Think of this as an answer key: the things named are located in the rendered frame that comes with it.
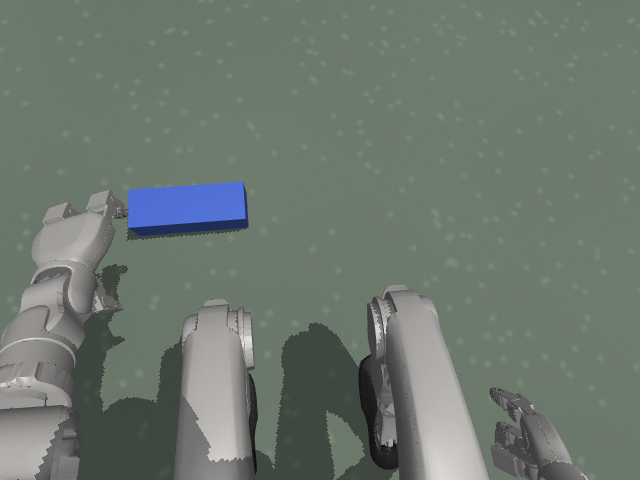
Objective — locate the right robot foot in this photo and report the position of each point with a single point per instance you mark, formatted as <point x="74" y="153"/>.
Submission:
<point x="383" y="456"/>

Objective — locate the right robot arm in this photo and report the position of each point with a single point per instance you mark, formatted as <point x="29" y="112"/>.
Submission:
<point x="560" y="471"/>

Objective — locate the carton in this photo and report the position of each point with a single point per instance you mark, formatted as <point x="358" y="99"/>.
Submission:
<point x="191" y="208"/>

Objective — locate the right robot hand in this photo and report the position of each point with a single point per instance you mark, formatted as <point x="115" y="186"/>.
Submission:
<point x="523" y="452"/>

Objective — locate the left robot hand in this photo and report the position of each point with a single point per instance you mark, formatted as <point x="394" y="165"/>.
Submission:
<point x="83" y="238"/>

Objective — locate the left robot arm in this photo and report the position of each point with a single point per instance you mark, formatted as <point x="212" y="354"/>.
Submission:
<point x="39" y="437"/>

